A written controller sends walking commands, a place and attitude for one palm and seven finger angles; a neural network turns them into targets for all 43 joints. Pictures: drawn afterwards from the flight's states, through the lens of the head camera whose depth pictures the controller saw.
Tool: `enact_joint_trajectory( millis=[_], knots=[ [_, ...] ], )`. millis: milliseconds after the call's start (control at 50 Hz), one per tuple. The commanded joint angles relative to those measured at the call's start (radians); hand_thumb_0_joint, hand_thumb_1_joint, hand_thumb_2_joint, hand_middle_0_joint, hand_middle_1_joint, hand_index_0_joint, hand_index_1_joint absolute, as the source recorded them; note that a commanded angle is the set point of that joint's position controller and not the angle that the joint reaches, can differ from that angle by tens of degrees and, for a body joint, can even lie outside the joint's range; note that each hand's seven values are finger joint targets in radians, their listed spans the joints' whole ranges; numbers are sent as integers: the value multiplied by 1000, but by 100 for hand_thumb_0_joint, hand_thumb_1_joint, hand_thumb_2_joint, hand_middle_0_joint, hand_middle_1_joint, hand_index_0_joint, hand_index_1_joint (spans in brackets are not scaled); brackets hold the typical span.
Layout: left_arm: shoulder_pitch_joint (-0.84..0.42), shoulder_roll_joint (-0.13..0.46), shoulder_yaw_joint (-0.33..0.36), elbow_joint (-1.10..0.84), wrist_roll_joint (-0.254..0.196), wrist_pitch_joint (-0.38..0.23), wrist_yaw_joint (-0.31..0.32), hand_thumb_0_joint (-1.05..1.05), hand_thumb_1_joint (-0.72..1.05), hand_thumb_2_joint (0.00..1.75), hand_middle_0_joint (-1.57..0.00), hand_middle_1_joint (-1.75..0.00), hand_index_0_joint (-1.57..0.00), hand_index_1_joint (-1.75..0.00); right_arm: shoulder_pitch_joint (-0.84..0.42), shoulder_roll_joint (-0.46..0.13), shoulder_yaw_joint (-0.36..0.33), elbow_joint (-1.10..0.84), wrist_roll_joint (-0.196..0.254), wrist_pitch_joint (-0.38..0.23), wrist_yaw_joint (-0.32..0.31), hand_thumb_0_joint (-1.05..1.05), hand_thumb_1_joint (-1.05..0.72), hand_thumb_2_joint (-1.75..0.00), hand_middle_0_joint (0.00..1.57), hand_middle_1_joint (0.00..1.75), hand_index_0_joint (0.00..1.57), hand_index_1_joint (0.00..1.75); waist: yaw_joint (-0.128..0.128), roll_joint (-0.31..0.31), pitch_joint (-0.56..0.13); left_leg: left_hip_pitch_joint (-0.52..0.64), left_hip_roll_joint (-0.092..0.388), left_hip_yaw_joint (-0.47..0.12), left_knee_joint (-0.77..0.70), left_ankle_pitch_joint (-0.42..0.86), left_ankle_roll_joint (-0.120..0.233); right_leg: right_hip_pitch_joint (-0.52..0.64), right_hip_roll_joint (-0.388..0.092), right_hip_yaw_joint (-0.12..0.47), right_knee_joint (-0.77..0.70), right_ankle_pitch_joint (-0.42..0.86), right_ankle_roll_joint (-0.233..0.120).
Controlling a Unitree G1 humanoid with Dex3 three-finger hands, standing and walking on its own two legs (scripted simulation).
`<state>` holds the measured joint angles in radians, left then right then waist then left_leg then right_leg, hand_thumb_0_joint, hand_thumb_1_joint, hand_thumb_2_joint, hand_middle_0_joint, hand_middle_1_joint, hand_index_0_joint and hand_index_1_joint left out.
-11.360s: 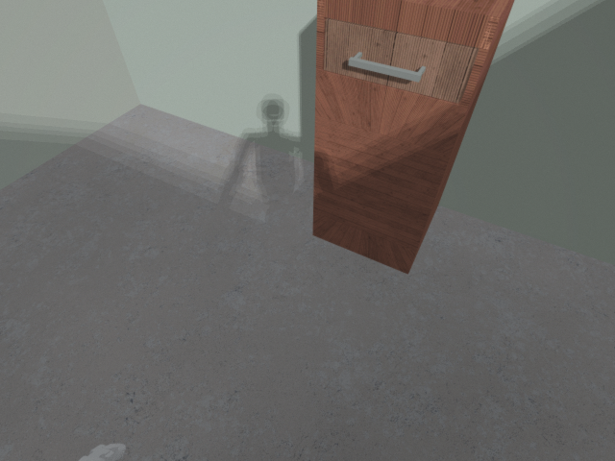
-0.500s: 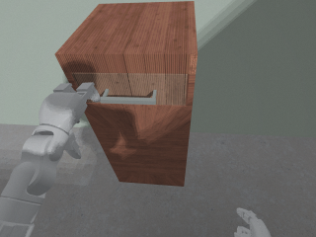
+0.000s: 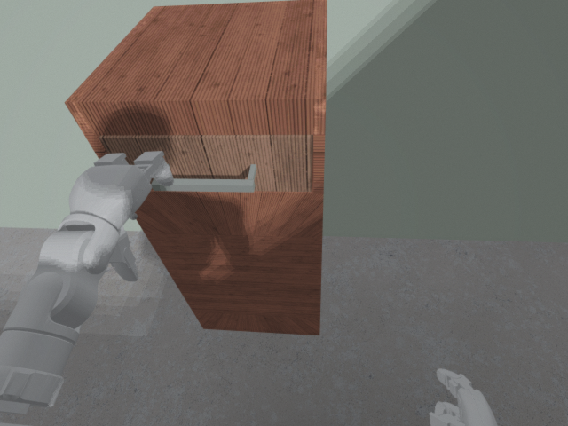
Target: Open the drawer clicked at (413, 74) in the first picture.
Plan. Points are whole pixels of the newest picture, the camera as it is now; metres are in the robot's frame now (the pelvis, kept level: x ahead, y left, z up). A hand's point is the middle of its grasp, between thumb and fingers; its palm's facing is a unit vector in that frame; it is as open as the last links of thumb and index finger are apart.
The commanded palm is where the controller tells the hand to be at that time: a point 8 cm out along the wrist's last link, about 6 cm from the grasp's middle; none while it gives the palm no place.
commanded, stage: move the hooked fingers above the handle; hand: left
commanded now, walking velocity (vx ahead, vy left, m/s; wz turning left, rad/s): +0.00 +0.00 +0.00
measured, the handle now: (205, 177) +0.51 +0.22 +0.05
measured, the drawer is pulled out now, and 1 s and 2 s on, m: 0.00 0.00 0.00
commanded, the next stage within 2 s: lower the fingers behind the handle in 1.78 s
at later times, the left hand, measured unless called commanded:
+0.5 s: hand (152, 198) +0.40 +0.25 +0.11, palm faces +0.01 -0.06 -1.00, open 13.8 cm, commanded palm +0.38 +0.26 +0.18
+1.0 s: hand (172, 184) +0.44 +0.24 +0.09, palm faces -0.01 -0.03 -1.00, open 13.8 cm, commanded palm +0.43 +0.24 +0.16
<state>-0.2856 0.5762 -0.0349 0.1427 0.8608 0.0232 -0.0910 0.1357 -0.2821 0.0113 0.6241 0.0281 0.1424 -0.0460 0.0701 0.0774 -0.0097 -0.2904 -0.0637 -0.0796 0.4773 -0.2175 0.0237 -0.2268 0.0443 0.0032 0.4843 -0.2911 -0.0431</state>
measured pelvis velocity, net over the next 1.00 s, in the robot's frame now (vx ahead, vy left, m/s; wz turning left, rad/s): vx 0.02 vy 0.02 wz -0.03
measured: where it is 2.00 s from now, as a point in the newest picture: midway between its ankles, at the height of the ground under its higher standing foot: outside the picture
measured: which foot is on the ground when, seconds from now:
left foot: down 0.00-1.00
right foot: down 0.00-1.00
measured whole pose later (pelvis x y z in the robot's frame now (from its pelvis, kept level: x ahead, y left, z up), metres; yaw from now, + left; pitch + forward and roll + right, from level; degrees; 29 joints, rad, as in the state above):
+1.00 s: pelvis +0.02 +0.02 -0.01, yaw -1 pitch +8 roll +0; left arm -0.58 0.51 -0.12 0.53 0.95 0.06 0.02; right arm 0.23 -0.25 -0.01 0.63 0.04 0.22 -0.04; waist 0.01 0.05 -0.08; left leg -0.44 -0.08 -0.04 0.59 -0.29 0.05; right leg -0.38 0.03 0.03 0.59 -0.35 -0.02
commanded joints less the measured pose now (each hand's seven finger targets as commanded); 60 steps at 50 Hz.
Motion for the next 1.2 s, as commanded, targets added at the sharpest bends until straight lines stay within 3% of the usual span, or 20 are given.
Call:
enact_joint_trajectory(
  millis=[0,80,140,180,240,260,320,420,600,640,700,720,780,840,880,940,1020,1060,1100,1180],
  knots=[
    [-340,279,190,-178,2,-12,67,0,-50,30,-30,-120,-30,-120,-102,-98,-39,-149,1,-33,-4,0,-90,-90,20,30,20,30,-3,-41,-298,83,-11,59,-1,260,28,95,-33,17,-35,335,15],
    [-280,302,232,-165,-5,1,83,0,-50,30,-30,-120,-30,-120,-94,-100,-45,-152,0,-19,3,0,-90,-90,20,30,20,30,7,-67,-328,61,-13,66,23,303,30,125,-38,24,-3,453,22],
    [-276,285,212,-123,-9,19,78,0,-50,30,-30,-120,-30,-120,-86,-106,-47,-154,5,-7,5,0,-90,-90,20,30,20,30,-5,-104,-313,33,-12,71,33,287,31,112,-39,24,6,463,30],
    [-306,265,182,-146,-3,20,73,0,-50,30,-30,-120,-30,-120,-84,-105,-49,-157,5,-2,3,0,-90,-90,20,30,20,30,-15,-84,-333,47,-14,72,42,298,34,98,-36,21,15,465,29],
    [-362,231,136,-158,-3,12,69,0,-50,30,-30,-120,-30,-120,-69,-102,-53,-159,7,-2,0,0,-90,-90,20,30,20,30,-33,-61,-348,72,-11,64,56,308,36,59,-31,16,22,436,25],
    [-357,293,191,-127,6,7,74,0,-50,30,-30,-120,-30,-120,-54,-108,-57,-148,4,1,-4,0,-90,-90,20,30,20,30,-29,-70,-350,72,-7,60,59,315,36,59,-27,16,25,435,22],
    [-410,248,146,-136,5,-8,80,0,-50,30,-30,-120,-30,-120,-47,-104,-58,-148,4,4,-8,0,-90,-90,20,30,20,30,-42,-53,-359,81,-8,56,72,336,36,36,-24,12,32,423,18],
    [-439,285,184,-83,20,-9,106,0,-50,30,-30,-120,-30,-120,-28,-106,-61,-136,3,15,-5,0,-90,-90,20,30,20,30,-32,-60,-392,81,0,50,82,379,31,35,-18,8,47,430,12],
    [-533,182,64,-18,48,34,102,0,-50,30,-30,-120,-30,-120,-5,-104,-62,-140,9,37,5,0,-90,-90,20,30,20,30,-64,-36,-372,122,22,26,88,423,20,-61,-8,-14,53,334,4],
    [-547,185,63,-56,52,25,103,0,-50,30,-30,-120,-30,-120,4,-102,-68,-144,6,34,8,0,-90,-90,20,30,20,30,-58,-1,-430,172,29,12,97,490,17,-69,-7,-11,59,324,2],
    [-578,156,44,-14,58,23,117,0,-50,30,-30,-120,-30,-120,24,-99,-69,-132,4,37,11,0,-90,-90,20,30,20,30,-65,-14,-410,176,35,5,102,503,9,-101,-1,-19,61,303,0],
    [-561,189,80,1,58,23,122,0,-50,30,-30,-120,-30,-120,28,-104,-71,-130,2,38,11,0,-90,-90,20,30,20,30,-56,-31,-422,166,35,8,104,505,10,-82,0,-16,59,309,-2],
    [-616,166,59,80,71,35,140,0,-50,30,-30,-120,-30,-120,34,-102,-66,-119,6,43,11,0,-90,-90,20,30,20,30,-60,-53,-379,125,35,13,87,423,7,-101,1,-25,59,269,-5],
    [-667,204,80,127,90,39,158,0,-50,30,-30,-120,-30,-120,45,-106,-67,-114,4,44,4,0,-90,-90,20,30,20,30,-53,-37,-424,112,29,21,86,391,12,-76,-1,-15,62,268,-10],
    [-694,156,33,156,94,38,162,0,-50,30,-30,-120,-30,-120,46,-101,-68,-113,6,43,2,0,-90,-90,20,30,20,30,-69,-20,-409,118,30,23,87,370,13,-103,-1,-17,59,249,-9],
    [-727,176,43,224,98,31,160,0,-50,30,-30,-120,-30,-120,69,-109,-72,-106,8,42,-3,0,-90,-90,20,30,20,30,-77,-48,-396,97,32,25,85,347,16,-106,-1,-15,56,246,-9],
    [-800,137,-5,306,100,6,151,0,-50,30,-30,-120,-30,-120,104,-111,-76,-94,9,40,-10,0,-90,-90,20,30,20,30,-101,-58,-372,73,26,30,86,302,22,-127,-2,-15,48,228,-9],
    [-820,191,41,338,106,-20,157,0,-50,30,-30,-120,-30,-120,122,-115,-81,-88,8,35,-17,0,-90,-90,20,30,20,30,-96,-70,-397,69,26,36,93,288,28,-119,-2,-6,50,238,-6],
    [-835,188,40,321,107,-46,165,0,-50,30,-30,-120,-30,-120,124,-108,-83,-93,7,32,-16,0,-90,-90,20,30,20,30,-87,-24,-422,76,24,38,96,302,27,-116,-3,-2,57,247,-9],
    [-796,225,89,339,106,-60,194,0,-50,30,-30,-120,-30,-120,138,-109,-89,-90,5,29,-12,0,-90,-90,20,30,20,30,-71,-23,-437,66,26,44,102,340,28,-99,1,-1,66,277,-9]
  ],
)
